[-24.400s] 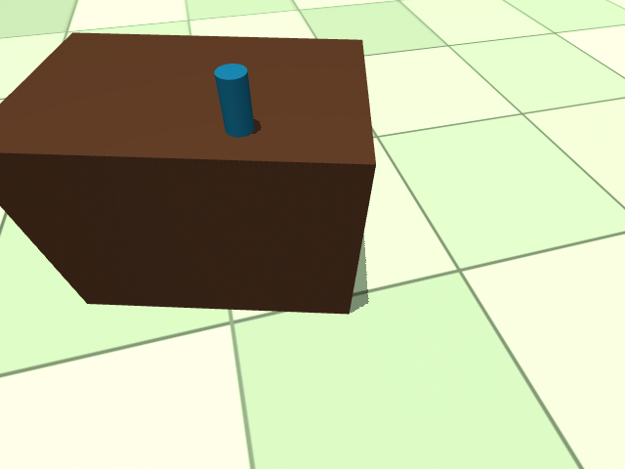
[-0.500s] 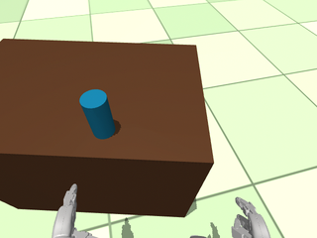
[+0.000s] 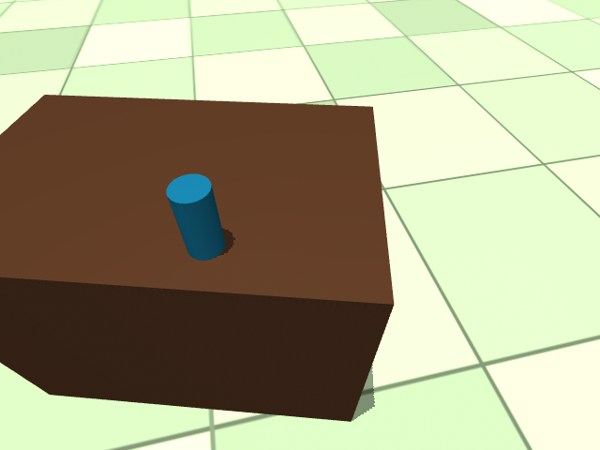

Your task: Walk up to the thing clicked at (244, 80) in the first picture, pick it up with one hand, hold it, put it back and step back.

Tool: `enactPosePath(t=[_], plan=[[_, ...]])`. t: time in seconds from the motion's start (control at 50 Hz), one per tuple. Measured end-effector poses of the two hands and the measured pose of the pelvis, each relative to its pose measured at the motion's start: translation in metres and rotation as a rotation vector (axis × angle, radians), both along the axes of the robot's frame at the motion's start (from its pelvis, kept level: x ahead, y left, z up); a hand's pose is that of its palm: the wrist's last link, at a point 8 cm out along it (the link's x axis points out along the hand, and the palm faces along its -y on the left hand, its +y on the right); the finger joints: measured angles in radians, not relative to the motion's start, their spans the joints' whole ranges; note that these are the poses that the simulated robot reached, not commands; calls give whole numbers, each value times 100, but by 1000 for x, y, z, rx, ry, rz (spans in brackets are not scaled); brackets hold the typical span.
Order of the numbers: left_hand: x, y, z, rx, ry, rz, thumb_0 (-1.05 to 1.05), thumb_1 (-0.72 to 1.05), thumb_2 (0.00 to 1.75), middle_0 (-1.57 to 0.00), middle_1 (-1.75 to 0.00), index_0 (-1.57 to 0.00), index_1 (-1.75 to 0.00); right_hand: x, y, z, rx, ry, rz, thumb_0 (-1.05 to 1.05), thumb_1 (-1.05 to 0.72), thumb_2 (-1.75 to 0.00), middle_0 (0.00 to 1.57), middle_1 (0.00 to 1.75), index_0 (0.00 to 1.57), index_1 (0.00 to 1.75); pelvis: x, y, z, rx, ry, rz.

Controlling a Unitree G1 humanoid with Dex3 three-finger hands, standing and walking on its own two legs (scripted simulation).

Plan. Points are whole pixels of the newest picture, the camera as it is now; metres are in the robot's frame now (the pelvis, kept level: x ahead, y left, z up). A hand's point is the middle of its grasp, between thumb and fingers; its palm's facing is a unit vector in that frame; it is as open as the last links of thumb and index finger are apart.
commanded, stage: home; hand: left
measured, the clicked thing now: (198, 219) +0.48 +0.19 +0.01
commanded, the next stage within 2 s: stand in 1.50 s
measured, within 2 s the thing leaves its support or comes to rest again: neither
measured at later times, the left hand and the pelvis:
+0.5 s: hand out of the picture +0.05 +0.26 -0.14, palm faces -0.02 -0.93 -0.37, open 17.5 cm; pelvis +0.00 -0.01 +0.02, yaw +0 degrees
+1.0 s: hand out of the picture +0.09 +0.26 -0.14, palm faces -0.03 -0.94 -0.35, open 17.5 cm; pelvis +0.02 +0.00 +0.02, yaw +0 degrees
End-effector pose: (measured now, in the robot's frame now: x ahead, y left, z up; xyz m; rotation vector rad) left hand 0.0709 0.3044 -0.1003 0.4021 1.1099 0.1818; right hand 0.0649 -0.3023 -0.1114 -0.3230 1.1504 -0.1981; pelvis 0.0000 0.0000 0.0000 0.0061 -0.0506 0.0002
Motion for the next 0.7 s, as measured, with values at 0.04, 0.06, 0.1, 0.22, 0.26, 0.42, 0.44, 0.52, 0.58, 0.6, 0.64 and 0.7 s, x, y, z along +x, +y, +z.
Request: enactPosePath(t=[0.04, 0.06, 0.1, 0.22, 0.26, 0.42, 0.44, 0.52, 0.58, 0.6, 0.64, 0.7], plan=[[-8, -1, 0, -7, 24, 10, -1, -56, 4, -6, -4, -5, -5, -9, 1, 0, 7, 29, 0, 1, -90, -90, 20, 30, 20, 30, -3, -1, 3, 0, -2, 1], [-12, -2, -1, -10, 35, 15, -1, -56, 3, -6, -4, -5, -5, -13, 1, 0, 11, 43, 1, 1, -90, -90, 20, 30, 20, 30, -4, -1, 4, 0, -3, 1], [-18, -4, -1, -17, 55, 24, -1, -56, 3, -6, -4, -5, -5, -21, 3, -1, 19, 67, 0, 1, -90, -90, 20, 30, 20, 30, -6, -2, 7, 0, -5, 2], [-33, -6, -1, -27, 104, 55, -1, -56, 3, -6, -4, -5, -5, -34, 6, -2, 35, 110, -1, 1, -90, -90, 20, 30, 20, 30, -8, -5, 11, 1, -9, 3], [-36, -6, 0, -27, 115, 65, -1, -56, 3, -6, -4, -5, -5, -35, 5, -2, 37, 117, -2, 1, -90, -90, 20, 30, 21, 30, -8, -6, 12, 1, -10, 4], [-36, -6, 3, -22, 130, 86, -1, -56, 3, -6, -4, -5, -5, -27, 3, -1, 37, 106, -3, 1, -90, -90, 20, 30, 21, 30, -6, -7, 15, -3, -12, 5], [-35, -6, 3, -23, 128, 88, -1, -56, 3, -6, -4, -5, -5, -25, 3, -1, 35, 105, -2, 1, -90, -90, 20, 30, 20, 30, -6, -7, 15, -3, -11, 4], [-28, -5, 3, -27, 122, 92, -1, -56, 3, -6, -4, -5, -5, -20, 2, 1, 29, 104, 0, 1, -90, -90, 20, 30, 20, 30, -4, -6, 16, -3, -8, 4], [-23, -5, 3, -29, 121, 92, -1, -55, 4, -6, -4, -5, -5, -17, 2, 3, 25, 103, -2, 1, -90, -90, 20, 30, 20, 30, -2, -6, 17, -3, -5, 3], [-21, -5, 3, -30, 122, 91, -1, -55, 4, -6, -4, -5, -5, -15, 2, 3, 24, 103, -2, 1, -90, -90, 20, 30, 20, 30, -1, -6, 17, -3, -4, 3], [-18, -5, 3, -33, 122, 90, -1, -55, 4, -6, -4, -5, -5, -13, 2, 4, 21, 103, -3, 1, -90, -90, 20, 30, 20, 30, 1, -5, 17, -4, -2, 2], [-12, -5, 2, -39, 123, 89, -1, -56, 3, -6, -4, -5, -5, -9, 2, 5, 17, 106, -4, 1, -90, -90, 20, 30, 20, 30, 4, -4, 18, -5, 1, 1]])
